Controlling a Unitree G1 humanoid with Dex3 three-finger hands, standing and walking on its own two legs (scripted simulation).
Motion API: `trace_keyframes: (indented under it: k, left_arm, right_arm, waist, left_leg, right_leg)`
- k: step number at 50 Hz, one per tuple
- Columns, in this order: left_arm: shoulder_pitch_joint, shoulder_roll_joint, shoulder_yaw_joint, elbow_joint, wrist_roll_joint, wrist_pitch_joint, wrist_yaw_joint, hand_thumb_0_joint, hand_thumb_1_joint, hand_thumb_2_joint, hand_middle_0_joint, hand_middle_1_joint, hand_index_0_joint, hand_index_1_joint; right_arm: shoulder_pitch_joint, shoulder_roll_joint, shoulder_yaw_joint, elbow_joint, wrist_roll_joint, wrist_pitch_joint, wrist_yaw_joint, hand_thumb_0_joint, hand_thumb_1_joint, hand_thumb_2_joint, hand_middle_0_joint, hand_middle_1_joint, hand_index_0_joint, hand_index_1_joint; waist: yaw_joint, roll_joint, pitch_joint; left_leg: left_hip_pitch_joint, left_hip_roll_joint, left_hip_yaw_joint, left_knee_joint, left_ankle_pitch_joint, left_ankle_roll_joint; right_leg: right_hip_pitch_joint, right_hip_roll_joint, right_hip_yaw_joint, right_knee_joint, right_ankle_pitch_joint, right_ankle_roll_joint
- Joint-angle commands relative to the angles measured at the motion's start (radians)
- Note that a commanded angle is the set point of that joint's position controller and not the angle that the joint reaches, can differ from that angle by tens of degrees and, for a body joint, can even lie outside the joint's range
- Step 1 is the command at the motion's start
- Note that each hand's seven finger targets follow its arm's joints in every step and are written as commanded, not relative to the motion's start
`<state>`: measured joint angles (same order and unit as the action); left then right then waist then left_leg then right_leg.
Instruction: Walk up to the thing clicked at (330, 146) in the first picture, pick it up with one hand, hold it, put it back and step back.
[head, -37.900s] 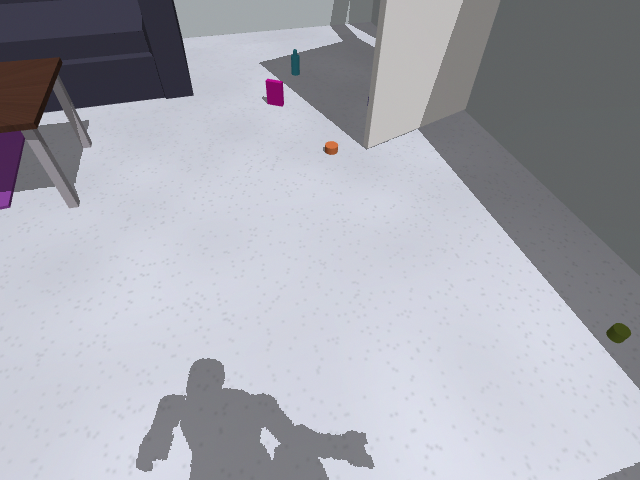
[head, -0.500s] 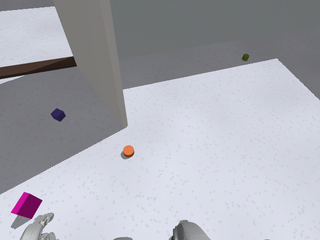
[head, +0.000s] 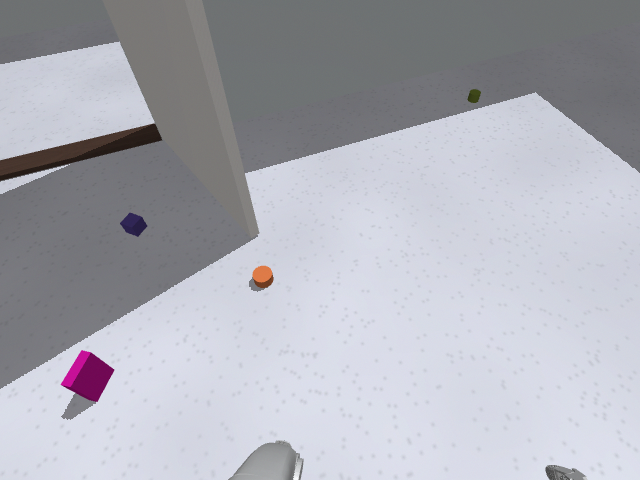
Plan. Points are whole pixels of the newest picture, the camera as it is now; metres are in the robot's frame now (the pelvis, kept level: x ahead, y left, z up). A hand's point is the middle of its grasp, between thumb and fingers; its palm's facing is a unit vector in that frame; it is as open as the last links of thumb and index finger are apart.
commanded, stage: step back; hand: left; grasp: from above
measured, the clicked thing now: (263, 276) +0.84 +0.25 -0.74
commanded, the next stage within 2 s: stand in 1.58 s
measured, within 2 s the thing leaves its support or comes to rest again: neither
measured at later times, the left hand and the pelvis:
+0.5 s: hand out of the picture -0.11 +0.25 -0.16, palm faces +0.00 -0.92 -0.39, open 7.4 cm; pelvis -0.18 -0.02 -0.01, yaw +0 degrees
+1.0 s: hand out of the picture -0.14 +0.26 -0.14, palm faces +0.04 -0.91 -0.41, open 7.4 cm; pelvis -0.20 -0.03 +0.00, yaw +3 degrees
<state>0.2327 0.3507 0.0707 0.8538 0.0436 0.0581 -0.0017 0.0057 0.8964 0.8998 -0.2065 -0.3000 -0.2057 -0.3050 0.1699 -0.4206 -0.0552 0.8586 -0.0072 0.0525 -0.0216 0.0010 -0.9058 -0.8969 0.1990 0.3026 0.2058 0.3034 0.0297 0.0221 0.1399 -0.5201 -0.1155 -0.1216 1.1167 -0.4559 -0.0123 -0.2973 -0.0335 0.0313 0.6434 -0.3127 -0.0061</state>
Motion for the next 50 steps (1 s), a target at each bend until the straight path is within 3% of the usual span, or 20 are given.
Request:
trace_keyframes:
  k: [1,7,8,9,10,13,20,22,23,24,25,26,28,33,36,37,39,40,48,50]
  left_arm:
    - [-0.095,0.274,0.079,-0.148,0.008,-0.036,0.038,0.000,0.900,0.900,-0.200,-0.300,-0.200,-0.300]
    - [-0.089,0.243,0.051,-0.157,-0.019,-0.002,0.027,0.000,0.900,0.900,-0.200,-0.300,-0.200,-0.300]
    - [-0.056,0.203,0.039,-0.163,-0.026,0.000,0.021,0.000,0.900,0.900,-0.200,-0.300,-0.200,-0.300]
    - [-0.135,0.233,0.054,-0.175,-0.036,-0.001,0.032,0.000,0.900,0.900,-0.200,-0.300,-0.200,-0.300]
    - [-0.172,0.252,0.067,-0.162,-0.020,0.003,0.039,0.000,0.900,0.900,-0.200,-0.300,-0.200,-0.300]
    - [-0.059,0.234,0.061,-0.098,-0.042,0.008,0.032,0.000,0.900,0.900,-0.200,-0.300,-0.200,-0.300]
    - [-0.037,0.224,0.055,-0.053,-0.022,-0.037,0.000,0.000,0.900,0.900,-0.200,-0.300,-0.200,-0.300]
    - [0.073,0.200,0.057,0.022,-0.016,-0.054,0.001,0.000,0.900,0.900,-0.200,-0.300,-0.200,-0.300]
    - [0.096,0.238,0.071,0.045,-0.003,-0.065,0.005,0.000,0.900,0.900,-0.200,-0.300,-0.200,-0.300]
    - [0.074,0.299,0.085,0.028,0.009,-0.074,0.010,0.000,0.900,0.900,-0.200,-0.300,-0.200,-0.300]
    - [-0.014,0.408,0.103,-0.017,0.012,-0.070,0.013,0.000,0.900,0.900,-0.200,-0.300,-0.200,-0.300]
    - [-0.088,0.394,0.099,-0.033,0.006,-0.074,0.013,0.000,0.900,0.900,-0.200,-0.300,-0.200,-0.300]
    - [-0.150,0.304,0.072,-0.035,0.004,-0.090,0.020,0.000,0.900,0.900,-0.200,-0.300,-0.200,-0.300]
    - [-0.052,0.305,0.076,-0.003,0.009,-0.098,0.007,0.000,0.900,0.900,-0.200,-0.300,-0.200,-0.300]
    - [-0.069,0.297,0.055,-0.002,-0.003,-0.079,0.000,0.000,0.900,0.900,-0.200,-0.300,-0.200,-0.300]
    - [-0.039,0.255,0.038,0.003,-0.004,-0.075,-0.002,0.000,0.900,0.900,-0.200,-0.300,-0.200,-0.300]
    - [-0.096,0.209,0.029,0.006,-0.029,-0.076,-0.002,0.000,0.900,0.900,-0.200,-0.300,-0.200,-0.300]
    - [-0.106,0.276,0.050,0.006,-0.020,-0.077,0.003,0.000,0.900,0.900,-0.200,-0.300,-0.200,-0.300]
    - [0.018,0.200,0.047,0.079,-0.018,-0.105,-0.002,0.000,0.900,0.900,-0.200,-0.300,-0.200,-0.300]
    - [0.064,0.257,0.066,0.096,-0.002,-0.114,0.015,0.000,0.900,0.900,-0.200,-0.300,-0.200,-0.300]
  right_arm:
    - [0.008,-0.142,-0.036,-0.084,-0.004,-0.035,-0.014,0.000,-0.900,-0.900,0.200,0.300,0.200,0.300]
    - [0.111,-0.160,-0.057,-0.022,-0.023,-0.047,-0.012,0.000,-0.900,-0.900,0.200,0.300,0.200,0.300]
    - [0.098,-0.244,-0.075,-0.032,-0.036,-0.049,-0.013,0.000,-0.900,-0.900,0.200,0.300,0.200,0.300]
    - [0.035,-0.362,-0.088,-0.056,-0.022,-0.044,-0.001,0.000,-0.900,-0.900,0.200,0.300,0.200,0.300]
    - [0.023,-0.342,-0.090,-0.060,-0.031,-0.051,-0.003,0.000,-0.900,-0.900,0.200,0.300,0.200,0.300]
    - [-0.086,-0.233,-0.051,-0.073,-0.033,-0.053,-0.018,0.000,-0.900,-0.900,0.200,0.300,0.200,0.300]
    - [-0.024,-0.240,-0.067,-0.067,-0.043,-0.042,-0.006,0.000,-0.900,-0.900,0.200,0.300,0.200,0.300]
    - [-0.040,-0.250,-0.069,-0.057,-0.036,-0.024,0.002,0.000,-0.900,-0.900,0.200,0.300,0.200,0.300]
    - [-0.013,-0.193,-0.052,-0.055,-0.033,-0.020,0.005,0.000,-0.900,-0.900,0.200,0.300,0.200,0.300]
    - [-0.003,-0.117,-0.028,-0.071,-0.026,-0.025,0.008,0.000,-0.900,-0.900,0.200,0.300,0.200,0.300]
    - [-0.108,-0.146,-0.042,-0.090,-0.023,-0.027,-0.004,0.000,-0.900,-0.900,0.200,0.300,0.200,0.300]
    - [-0.113,-0.195,-0.059,-0.072,-0.018,-0.028,-0.002,0.000,-0.900,-0.900,0.200,0.300,0.200,0.300]
    - [-0.054,-0.167,-0.047,-0.023,-0.006,-0.044,0.006,0.000,-0.900,-0.900,0.200,0.300,0.200,0.300]
    - [-0.052,-0.147,-0.036,-0.003,-0.026,-0.066,0.030,0.000,-0.900,-0.900,0.200,0.300,0.200,0.300]
    - [0.011,-0.139,-0.049,0.041,-0.023,-0.085,0.031,0.000,-0.900,-0.900,0.200,0.300,0.200,0.300]
    - [0.030,-0.146,-0.058,0.053,-0.029,-0.093,0.026,0.000,-0.900,-0.900,0.200,0.300,0.200,0.300]
    - [0.084,-0.270,-0.084,0.065,-0.033,-0.099,0.023,0.000,-0.900,-0.900,0.200,0.300,0.200,0.300]
    - [0.083,-0.305,-0.094,0.055,-0.030,-0.101,0.027,0.000,-0.900,-0.900,0.200,0.300,0.200,0.300]
    - [-0.019,-0.192,-0.057,0.033,-0.021,-0.080,0.030,0.000,-0.900,-0.900,0.200,0.300,0.200,0.300]
    - [-0.019,-0.098,-0.022,0.017,-0.006,-0.073,0.024,0.000,-0.900,-0.900,0.200,0.300,0.200,0.300]
  waist:
    - [0.003,-0.216,-0.138]
    - [-0.023,-0.146,-0.204]
    - [-0.007,0.047,-0.205]
    - [-0.054,0.234,-0.187]
    - [-0.066,0.166,-0.141]
    - [0.022,0.067,-0.141]
    - [-0.046,0.161,-0.186]
    - [0.002,0.163,-0.202]
    - [-0.002,0.045,-0.182]
    - [-0.010,-0.159,-0.148]
    - [0.050,-0.246,-0.101]
    - [0.020,-0.167,-0.002]
    - [-0.034,-0.086,-0.005]
    - [0.029,-0.197,-0.045]
    - [-0.012,-0.158,-0.064]
    - [-0.022,-0.109,-0.093]
    - [-0.053,0.124,-0.123]
    - [-0.067,0.096,-0.085]
    - [0.011,0.114,-0.135]
    - [0.049,-0.060,-0.145]
  left_leg:
    - [0.030,0.053,0.030,-0.146,-0.068,-0.012]
    - [0.324,0.124,0.072,-0.729,0.276,0.037]
    - [0.396,0.330,-0.215,-0.763,0.362,0.112]
    - [0.240,0.511,-0.402,-0.797,0.495,0.281]
    - [0.134,0.535,-0.446,-0.805,0.492,0.326]
    - [0.193,0.389,-0.130,-0.701,0.600,0.243]
    - [0.304,0.351,-0.111,-0.709,0.062,0.212]
    - [0.232,0.320,-0.051,-0.643,0.019,0.176]
    - [0.116,0.262,-0.005,-0.510,-0.026,0.125]
    - [-0.093,0.133,0.069,-0.335,-0.060,0.049]
    - [0.006,0.100,-0.032,-0.240,-0.122,0.010]
    - [0.055,0.120,-0.083,-0.154,-0.066,-0.002]
    - [0.017,0.071,-0.045,-0.139,0.062,0.004]
    - [0.080,0.103,0.057,-0.393,-0.010,-0.009]
    - [0.317,0.075,0.123,-0.676,0.083,0.012]
    - [0.426,0.083,0.081,-0.741,0.115,0.029]
    - [0.410,0.388,-0.429,-0.884,-0.283,0.190]
    - [0.336,0.440,-0.486,-0.917,-0.325,0.262]
    - [0.181,0.264,-0.091,-0.692,0.117,0.143]
    - [-0.013,0.156,-0.024,-0.462,0.122,0.059]
  right_leg:
    - [0.149,-0.214,0.156,-0.157,0.422,-0.193]
    - [0.064,-0.165,0.125,0.020,0.316,-0.100]
    - [-0.122,-0.052,0.058,0.163,0.060,-0.045]
    - [-0.134,0.081,-0.008,0.370,-0.323,-0.007]
    - [-0.102,0.083,0.121,0.534,-0.346,-0.005]
    - [-0.144,0.116,0.153,0.673,-0.211,-0.016]
    - [-0.009,0.050,0.003,0.043,-0.222,-0.001]
    - [0.146,0.070,-0.053,-0.235,-0.086,-0.034]
    - [0.220,0.044,0.054,-0.289,-0.093,-0.048]
    - [0.243,-0.137,0.374,-0.353,-0.269,-0.097]
    - [-0.105,-0.356,0.591,-0.440,-0.481,-0.237]
    - [-0.225,-0.351,0.559,-0.438,-0.530,-0.246]
    - [-0.074,-0.198,0.296,-0.332,-0.190,-0.166]
    - [0.051,-0.190,0.247,-0.328,-0.302,-0.162]
    - [-0.021,-0.171,0.178,-0.235,-0.183,-0.138]
    - [-0.062,-0.138,0.127,-0.139,-0.085,-0.111]
    - [-0.211,0.035,-0.062,0.137,-0.228,-0.025]
    - [-0.201,0.003,0.009,0.251,-0.269,-0.028]
    - [0.157,0.054,-0.098,-0.164,-0.011,-0.025]
    - [0.347,-0.061,0.114,-0.296,-0.051,-0.053]
